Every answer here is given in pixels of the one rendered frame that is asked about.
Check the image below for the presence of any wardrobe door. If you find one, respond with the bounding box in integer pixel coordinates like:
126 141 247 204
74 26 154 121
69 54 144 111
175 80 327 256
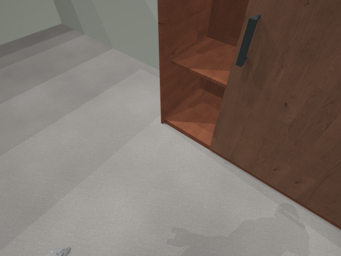
210 0 341 227

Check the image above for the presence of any handle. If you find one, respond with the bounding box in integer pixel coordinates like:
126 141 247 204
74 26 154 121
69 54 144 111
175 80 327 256
236 14 261 67

